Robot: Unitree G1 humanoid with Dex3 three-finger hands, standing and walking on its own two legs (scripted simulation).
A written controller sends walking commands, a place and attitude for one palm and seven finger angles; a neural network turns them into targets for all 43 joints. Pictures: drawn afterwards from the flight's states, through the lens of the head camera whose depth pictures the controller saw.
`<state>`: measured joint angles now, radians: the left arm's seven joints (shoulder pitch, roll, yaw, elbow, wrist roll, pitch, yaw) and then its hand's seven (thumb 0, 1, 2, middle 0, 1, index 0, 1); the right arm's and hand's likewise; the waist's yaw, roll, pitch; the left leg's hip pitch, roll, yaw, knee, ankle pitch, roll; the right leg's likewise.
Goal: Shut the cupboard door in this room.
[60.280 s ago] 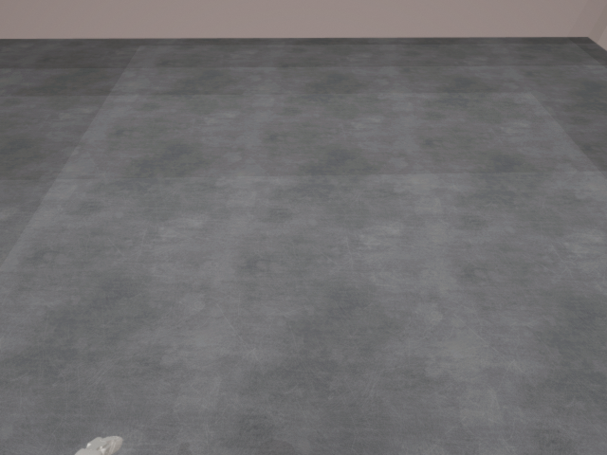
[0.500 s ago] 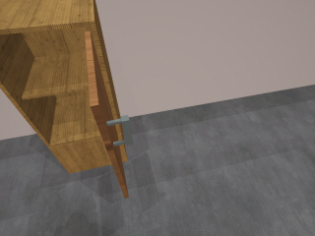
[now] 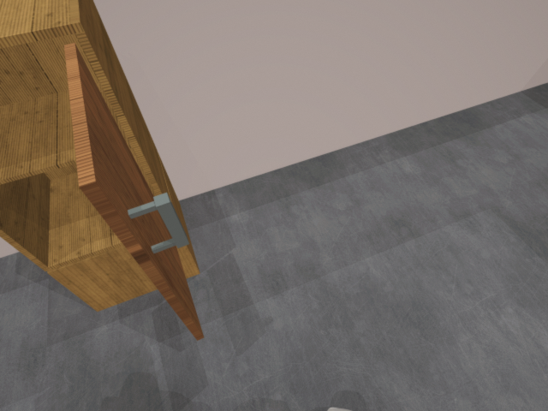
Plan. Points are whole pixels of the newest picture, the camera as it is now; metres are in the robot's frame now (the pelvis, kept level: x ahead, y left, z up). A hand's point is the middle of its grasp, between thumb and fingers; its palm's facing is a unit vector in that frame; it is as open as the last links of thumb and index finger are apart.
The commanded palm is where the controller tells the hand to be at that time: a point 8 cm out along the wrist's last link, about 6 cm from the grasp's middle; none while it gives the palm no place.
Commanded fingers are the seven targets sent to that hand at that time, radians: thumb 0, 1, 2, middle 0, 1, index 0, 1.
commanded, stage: walk around to get in front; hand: left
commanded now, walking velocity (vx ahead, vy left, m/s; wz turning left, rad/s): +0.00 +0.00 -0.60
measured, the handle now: (160, 226) +0.37 +0.22 +0.03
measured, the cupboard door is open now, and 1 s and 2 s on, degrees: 92 99 99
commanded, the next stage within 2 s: none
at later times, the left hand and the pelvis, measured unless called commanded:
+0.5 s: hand out of the picture +0.10 +0.18 -0.14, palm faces -0.15 -0.95 -0.28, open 7.4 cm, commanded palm none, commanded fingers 0.00 0.90 0.90 -0.20 -0.30 -0.20 -0.30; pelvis +0.03 -0.02 +0.02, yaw -15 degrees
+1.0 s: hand (206, 338) +0.25 +0.15 -0.15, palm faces -0.54 -0.80 -0.24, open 7.3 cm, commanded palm none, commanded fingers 0.00 0.90 0.90 -0.20 -0.30 -0.20 -0.30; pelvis +0.07 +0.01 +0.01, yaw -35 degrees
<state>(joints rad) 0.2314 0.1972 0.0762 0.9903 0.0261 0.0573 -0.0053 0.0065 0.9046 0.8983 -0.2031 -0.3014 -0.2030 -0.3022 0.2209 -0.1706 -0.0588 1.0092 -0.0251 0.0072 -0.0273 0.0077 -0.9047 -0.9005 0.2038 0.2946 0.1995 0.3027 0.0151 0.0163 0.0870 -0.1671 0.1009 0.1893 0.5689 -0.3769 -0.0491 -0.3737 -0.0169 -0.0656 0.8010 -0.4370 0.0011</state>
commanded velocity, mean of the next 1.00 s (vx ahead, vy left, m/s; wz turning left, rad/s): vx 0.02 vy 0.00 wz -0.60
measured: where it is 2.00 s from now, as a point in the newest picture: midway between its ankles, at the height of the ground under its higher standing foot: (368, 393)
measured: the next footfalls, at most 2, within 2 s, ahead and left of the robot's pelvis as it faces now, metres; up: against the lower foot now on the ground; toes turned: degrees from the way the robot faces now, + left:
left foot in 0.66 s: +0.13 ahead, +0.13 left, +0.00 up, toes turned -23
right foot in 1.08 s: +0.05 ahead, -0.14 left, +0.00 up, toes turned -45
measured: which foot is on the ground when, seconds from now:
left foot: down 0.00-0.04, up 0.06-0.64, down 0.66-1.00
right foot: down 0.00-0.66, up 0.68-1.00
